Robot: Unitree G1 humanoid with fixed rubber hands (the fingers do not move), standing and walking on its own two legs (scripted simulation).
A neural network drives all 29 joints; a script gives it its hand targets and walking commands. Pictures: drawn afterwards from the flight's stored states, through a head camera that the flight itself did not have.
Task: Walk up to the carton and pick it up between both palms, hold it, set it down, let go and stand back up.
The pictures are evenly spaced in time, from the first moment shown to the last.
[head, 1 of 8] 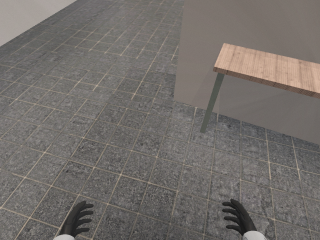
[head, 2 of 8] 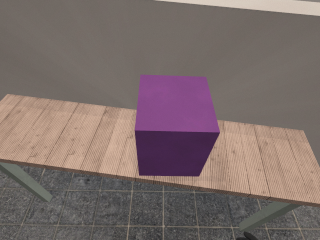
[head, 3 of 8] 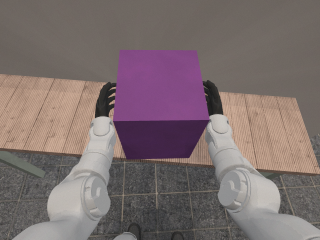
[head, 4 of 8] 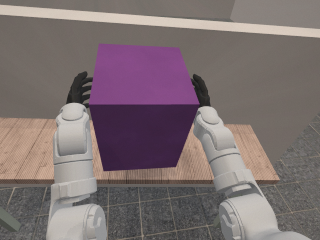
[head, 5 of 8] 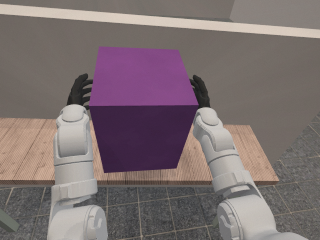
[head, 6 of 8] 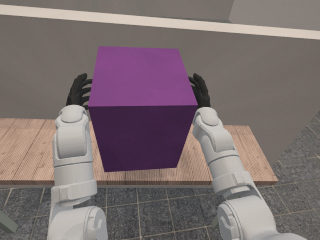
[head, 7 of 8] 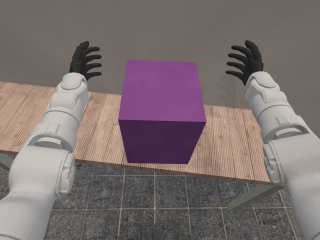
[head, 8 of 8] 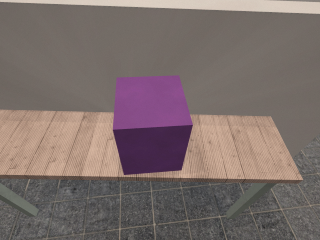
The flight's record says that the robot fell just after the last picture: no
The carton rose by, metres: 0.18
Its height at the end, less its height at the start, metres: +0.00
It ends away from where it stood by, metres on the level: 0.01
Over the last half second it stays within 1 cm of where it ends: yes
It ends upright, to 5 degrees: yes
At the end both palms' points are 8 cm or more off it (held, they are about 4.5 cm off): yes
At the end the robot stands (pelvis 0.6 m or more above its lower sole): yes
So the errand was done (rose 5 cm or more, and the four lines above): yes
